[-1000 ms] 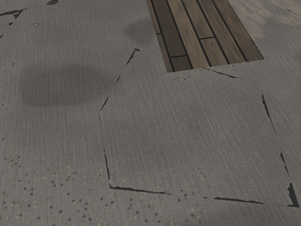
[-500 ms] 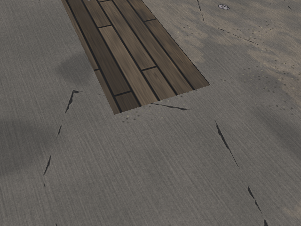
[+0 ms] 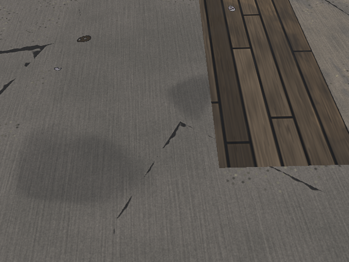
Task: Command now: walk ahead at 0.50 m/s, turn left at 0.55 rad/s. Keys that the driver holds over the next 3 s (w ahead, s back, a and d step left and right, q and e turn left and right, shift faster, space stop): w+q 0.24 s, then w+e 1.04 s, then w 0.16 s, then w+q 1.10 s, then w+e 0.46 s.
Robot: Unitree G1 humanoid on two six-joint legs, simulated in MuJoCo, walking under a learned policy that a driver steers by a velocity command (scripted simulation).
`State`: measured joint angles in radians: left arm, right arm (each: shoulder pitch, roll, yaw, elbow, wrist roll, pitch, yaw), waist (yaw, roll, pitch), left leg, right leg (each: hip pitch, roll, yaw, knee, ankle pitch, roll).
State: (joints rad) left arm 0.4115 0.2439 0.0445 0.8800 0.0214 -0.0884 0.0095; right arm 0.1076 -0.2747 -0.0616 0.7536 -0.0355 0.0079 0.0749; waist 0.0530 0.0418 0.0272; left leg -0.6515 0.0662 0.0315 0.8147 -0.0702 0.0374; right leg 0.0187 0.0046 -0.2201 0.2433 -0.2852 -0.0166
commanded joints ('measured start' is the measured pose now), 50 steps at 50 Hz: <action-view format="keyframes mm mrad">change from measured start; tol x32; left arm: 1 -19 142 32 -45 0 -10 5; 30 -401 54 -5 -180 8 55 -59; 37 107 294 84 -66 35 47 -20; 50 -9 181 59 -55 -27 34 -17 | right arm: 1 -110 -18 11 -99 -3 -12 12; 9 305 -286 -82 -36 11 -17 -54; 50 -23 -56 33 -73 -10 -45 -59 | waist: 1 -12 -123 65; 9 -170 143 -369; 50 -17 -92 15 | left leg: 1 43 -10 57 -122 5 33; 7 606 -142 53 -299 -181 180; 9 996 299 -827 -510 -246 377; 16 497 84 -231 -605 286 215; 28 725 113 -22 -700 349 101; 34 831 145 72 -346 1046 57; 36 604 119 109 94 766 46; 38 -5 -151 -56 671 -436 0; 50 18 14 -27 22 -7 -103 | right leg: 1 -36 -271 57 -67 465 -104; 6 38 -273 -28 384 969 -74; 9 -709 11 157 1187 -278 39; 25 -736 -79 247 583 293 -6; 35 -314 101 90 298 77 -159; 38 311 -352 993 101 206 -446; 50 -190 -69 490 -33 433 -219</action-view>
